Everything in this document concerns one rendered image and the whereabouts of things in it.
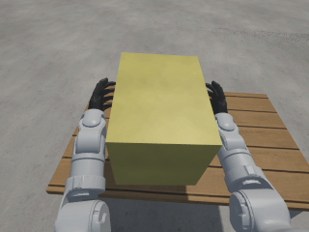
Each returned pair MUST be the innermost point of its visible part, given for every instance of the table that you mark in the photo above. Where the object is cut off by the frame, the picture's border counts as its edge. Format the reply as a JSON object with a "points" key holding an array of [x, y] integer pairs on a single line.
{"points": [[266, 137]]}

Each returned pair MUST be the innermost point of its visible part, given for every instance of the robot right upper arm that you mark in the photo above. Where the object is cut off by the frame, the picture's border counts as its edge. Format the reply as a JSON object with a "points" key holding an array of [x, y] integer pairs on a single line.
{"points": [[259, 210]]}

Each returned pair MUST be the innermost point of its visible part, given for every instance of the robot left forearm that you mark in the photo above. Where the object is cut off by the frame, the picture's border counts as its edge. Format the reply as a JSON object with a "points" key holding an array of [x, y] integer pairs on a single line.
{"points": [[86, 179]]}

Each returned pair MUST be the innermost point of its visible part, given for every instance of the carton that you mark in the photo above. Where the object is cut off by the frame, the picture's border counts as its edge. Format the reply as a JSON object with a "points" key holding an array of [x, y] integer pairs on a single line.
{"points": [[161, 129]]}

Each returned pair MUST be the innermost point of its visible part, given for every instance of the robot right forearm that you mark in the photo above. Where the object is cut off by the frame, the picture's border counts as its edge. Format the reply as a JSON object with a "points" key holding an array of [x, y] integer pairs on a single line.
{"points": [[239, 168]]}

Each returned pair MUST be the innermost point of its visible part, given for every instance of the robot left hand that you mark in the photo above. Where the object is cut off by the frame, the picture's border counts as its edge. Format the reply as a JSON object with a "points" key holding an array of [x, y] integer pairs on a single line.
{"points": [[98, 98]]}

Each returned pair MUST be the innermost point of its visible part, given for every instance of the robot right hand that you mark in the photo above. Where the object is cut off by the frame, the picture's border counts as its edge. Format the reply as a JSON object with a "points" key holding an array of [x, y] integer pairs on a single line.
{"points": [[218, 99]]}

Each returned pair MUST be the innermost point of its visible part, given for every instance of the robot left upper arm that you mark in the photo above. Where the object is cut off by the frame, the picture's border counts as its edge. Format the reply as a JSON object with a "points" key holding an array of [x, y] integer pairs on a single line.
{"points": [[84, 216]]}

